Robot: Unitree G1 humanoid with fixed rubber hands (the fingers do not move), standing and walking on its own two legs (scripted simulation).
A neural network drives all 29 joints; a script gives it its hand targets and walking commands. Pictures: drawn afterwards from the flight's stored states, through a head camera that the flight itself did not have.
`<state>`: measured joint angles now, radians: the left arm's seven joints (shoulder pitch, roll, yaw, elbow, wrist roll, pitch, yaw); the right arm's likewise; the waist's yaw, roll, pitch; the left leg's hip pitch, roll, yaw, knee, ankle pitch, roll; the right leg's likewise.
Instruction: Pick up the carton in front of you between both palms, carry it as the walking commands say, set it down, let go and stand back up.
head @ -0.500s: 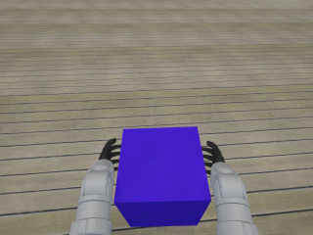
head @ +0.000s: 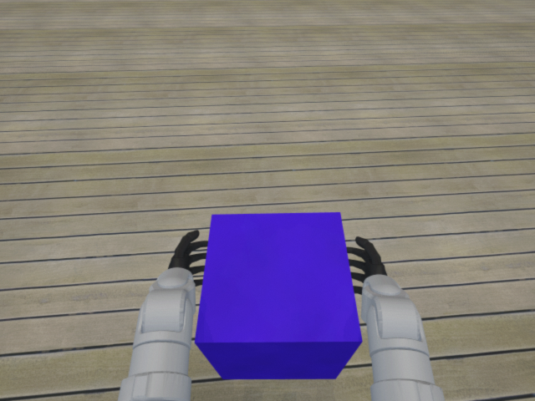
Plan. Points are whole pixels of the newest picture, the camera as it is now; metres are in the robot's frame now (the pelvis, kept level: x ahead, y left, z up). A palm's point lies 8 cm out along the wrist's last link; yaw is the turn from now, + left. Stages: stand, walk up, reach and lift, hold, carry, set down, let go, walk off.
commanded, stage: carry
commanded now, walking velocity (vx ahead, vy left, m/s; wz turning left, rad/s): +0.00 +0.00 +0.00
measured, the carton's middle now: (277, 301) +0.31 +0.00 -0.04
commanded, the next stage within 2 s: hold in 0.22 s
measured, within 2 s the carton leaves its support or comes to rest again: neither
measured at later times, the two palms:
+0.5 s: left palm (190, 274) +0.30 +0.13 +0.05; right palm (388, 295) +0.28 -0.16 +0.04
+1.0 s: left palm (185, 273) +0.30 +0.14 +0.06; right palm (384, 294) +0.27 -0.16 +0.05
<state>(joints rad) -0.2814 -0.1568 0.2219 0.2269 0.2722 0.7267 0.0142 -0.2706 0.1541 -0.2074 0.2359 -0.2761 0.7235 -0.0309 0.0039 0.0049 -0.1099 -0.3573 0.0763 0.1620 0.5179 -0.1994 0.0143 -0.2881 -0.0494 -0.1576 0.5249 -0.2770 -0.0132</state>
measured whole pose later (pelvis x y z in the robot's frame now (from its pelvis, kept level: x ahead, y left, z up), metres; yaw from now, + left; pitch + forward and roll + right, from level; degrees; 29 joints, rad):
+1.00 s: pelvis -0.01 +0.01 +0.01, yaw -4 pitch -8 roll +0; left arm -0.36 -0.18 0.30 0.32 0.33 0.69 -0.01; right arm -0.34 0.17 -0.28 0.34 -0.34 0.71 -0.01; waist 0.02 0.00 0.05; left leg -0.09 -0.01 -0.02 0.42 -0.17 0.00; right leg -0.06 0.01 0.03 0.42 -0.22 0.00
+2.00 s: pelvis -0.07 +0.01 -0.18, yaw -6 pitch +42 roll +1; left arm -0.82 -0.18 0.60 0.51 0.30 0.29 0.04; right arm -0.91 0.02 -0.41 0.73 -0.31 0.30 -0.02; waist 0.08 -0.03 -0.20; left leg -1.70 -0.06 -0.07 1.37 -0.40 -0.05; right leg -1.69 0.11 0.09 1.42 -0.45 0.02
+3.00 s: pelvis -0.09 +0.00 -0.37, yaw -3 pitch +44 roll +4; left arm -1.17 -0.01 0.55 0.71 0.07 0.20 0.16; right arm -1.43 -0.28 -0.05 1.09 -0.04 0.22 -0.10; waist 0.13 -0.01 0.18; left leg -2.27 -0.11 -0.06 2.05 -0.55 -0.12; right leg -2.28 0.15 0.04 2.12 -0.60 0.01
